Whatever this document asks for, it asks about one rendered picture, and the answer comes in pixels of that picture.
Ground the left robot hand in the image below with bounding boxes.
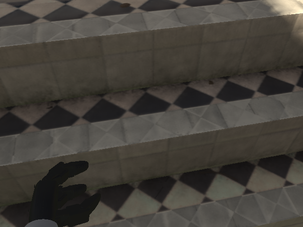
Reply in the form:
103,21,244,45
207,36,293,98
28,161,101,227

